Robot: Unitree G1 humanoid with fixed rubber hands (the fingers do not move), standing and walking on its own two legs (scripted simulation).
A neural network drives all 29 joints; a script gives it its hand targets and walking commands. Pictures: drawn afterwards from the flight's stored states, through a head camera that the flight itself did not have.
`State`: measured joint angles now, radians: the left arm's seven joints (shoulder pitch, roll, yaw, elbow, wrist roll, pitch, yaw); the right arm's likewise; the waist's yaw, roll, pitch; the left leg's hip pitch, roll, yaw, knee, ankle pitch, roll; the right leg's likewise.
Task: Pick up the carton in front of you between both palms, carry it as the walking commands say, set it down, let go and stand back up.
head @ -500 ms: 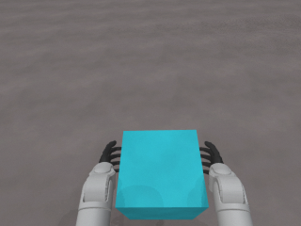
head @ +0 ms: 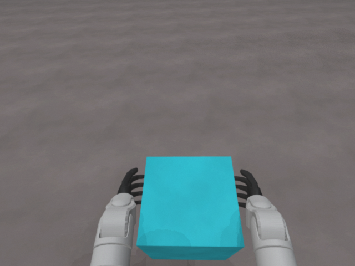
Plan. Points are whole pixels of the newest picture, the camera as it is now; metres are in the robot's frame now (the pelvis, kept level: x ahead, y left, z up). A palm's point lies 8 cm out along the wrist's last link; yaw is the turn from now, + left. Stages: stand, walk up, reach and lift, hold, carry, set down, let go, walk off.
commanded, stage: carry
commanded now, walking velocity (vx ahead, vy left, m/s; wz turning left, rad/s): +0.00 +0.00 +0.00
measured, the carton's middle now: (188, 212) +0.30 +0.00 -0.06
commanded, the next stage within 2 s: hold in 0.90 s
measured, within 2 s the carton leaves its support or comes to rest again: neither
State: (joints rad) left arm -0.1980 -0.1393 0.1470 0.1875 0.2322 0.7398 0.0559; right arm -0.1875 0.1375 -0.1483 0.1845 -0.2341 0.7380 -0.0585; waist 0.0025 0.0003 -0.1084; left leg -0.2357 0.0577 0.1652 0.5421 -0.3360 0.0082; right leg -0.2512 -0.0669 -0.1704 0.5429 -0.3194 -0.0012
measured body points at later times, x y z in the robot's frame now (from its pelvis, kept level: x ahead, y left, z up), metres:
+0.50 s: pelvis -0.04 +0.00 +0.00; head -0.06 +0.00 +0.45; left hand +0.26 +0.15 +0.03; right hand +0.26 -0.15 +0.03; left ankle -0.03 +0.10 -0.73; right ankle -0.02 -0.11 -0.73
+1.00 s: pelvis -0.05 +0.00 +0.01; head -0.07 +0.01 +0.46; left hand +0.25 +0.15 +0.04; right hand +0.24 -0.15 +0.03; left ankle -0.03 +0.11 -0.73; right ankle -0.02 -0.12 -0.73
